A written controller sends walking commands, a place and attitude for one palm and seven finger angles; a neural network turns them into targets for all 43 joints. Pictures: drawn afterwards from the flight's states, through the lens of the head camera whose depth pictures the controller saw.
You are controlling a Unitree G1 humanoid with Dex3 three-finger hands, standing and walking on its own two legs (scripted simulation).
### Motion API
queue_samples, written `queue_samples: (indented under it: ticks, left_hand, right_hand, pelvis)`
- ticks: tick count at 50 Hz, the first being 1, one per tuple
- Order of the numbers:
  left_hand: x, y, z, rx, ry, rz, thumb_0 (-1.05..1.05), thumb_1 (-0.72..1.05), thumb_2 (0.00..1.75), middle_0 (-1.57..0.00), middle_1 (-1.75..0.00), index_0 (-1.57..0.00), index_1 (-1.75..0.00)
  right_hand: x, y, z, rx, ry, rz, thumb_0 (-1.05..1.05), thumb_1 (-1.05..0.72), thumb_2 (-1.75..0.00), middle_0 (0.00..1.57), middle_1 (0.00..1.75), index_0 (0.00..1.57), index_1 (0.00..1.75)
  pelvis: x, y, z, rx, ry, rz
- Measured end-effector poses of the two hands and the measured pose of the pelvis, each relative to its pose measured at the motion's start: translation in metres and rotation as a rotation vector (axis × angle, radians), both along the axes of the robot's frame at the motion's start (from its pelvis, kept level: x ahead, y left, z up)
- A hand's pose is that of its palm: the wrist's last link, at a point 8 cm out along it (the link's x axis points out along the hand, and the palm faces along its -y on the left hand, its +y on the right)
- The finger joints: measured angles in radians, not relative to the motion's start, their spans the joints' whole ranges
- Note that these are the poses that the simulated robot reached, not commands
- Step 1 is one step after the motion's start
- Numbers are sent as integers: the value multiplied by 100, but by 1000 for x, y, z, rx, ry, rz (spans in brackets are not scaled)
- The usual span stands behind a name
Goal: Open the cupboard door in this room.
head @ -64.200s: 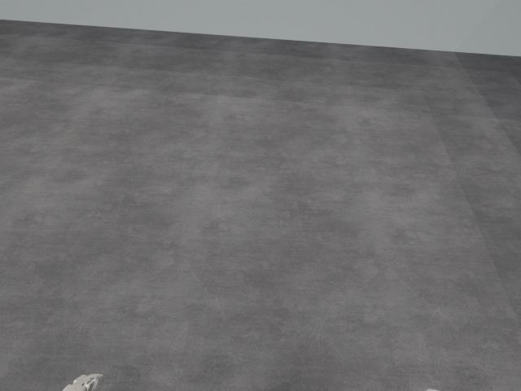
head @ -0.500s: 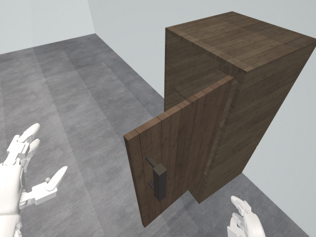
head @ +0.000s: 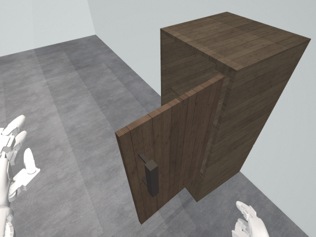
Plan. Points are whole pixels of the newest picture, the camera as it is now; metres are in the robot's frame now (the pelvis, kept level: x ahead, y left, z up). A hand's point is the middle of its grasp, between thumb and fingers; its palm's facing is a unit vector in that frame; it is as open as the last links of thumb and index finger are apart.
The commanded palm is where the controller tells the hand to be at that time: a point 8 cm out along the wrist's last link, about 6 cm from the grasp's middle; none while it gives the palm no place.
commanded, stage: step back with the hand held close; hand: left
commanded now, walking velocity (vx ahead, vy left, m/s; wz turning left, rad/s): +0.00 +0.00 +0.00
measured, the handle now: (147, 174) +0.29 +0.07 -0.01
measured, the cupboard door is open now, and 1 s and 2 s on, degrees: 97 97 97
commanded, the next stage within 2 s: stop stepping back and stand still in 1.36 s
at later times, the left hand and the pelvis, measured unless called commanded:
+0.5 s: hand (41, 171) +0.19 +0.26 +0.15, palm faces +0.32 -0.80 -0.50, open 7.4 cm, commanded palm +0.13 +0.30 +0.17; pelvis -0.03 +0.01 +0.00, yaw -2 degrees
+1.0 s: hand out of the picture +0.08 +0.29 +0.16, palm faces +0.49 -0.75 -0.44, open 7.4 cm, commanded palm +0.02 +0.32 +0.17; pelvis -0.11 +0.02 -0.02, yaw +2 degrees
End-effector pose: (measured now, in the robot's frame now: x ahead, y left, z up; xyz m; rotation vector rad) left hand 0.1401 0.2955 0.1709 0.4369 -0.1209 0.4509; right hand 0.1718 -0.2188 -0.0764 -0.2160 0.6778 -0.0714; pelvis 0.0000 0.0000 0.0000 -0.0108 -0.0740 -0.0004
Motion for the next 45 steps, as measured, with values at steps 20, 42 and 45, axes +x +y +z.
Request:
queue_samples:
  ticks: [20,42,45]
  left_hand:
    - [17,-7,-1,92,54,-91,1,89,89,-21,-30,-21,-30]
    - [-67,27,2,190,-73,-54,1,89,89,-21,-30,-21,-31]
    - [-82,27,2,193,-97,-31,1,89,89,-21,-30,-21,-31]
  right_hand:
    - [-18,-28,3,-22,43,-121,1,-91,-90,20,30,21,30]
    - [-102,5,-12,-50,50,-90,1,-91,-90,20,30,21,30]
    - [-109,9,-18,-39,54,-64,1,-91,-90,20,30,21,30]
  pelvis:
    - [-14,0,0,-1,70,-36]
    - [-84,21,-18,-15,53,5]
    - [-94,19,-22,-16,45,20]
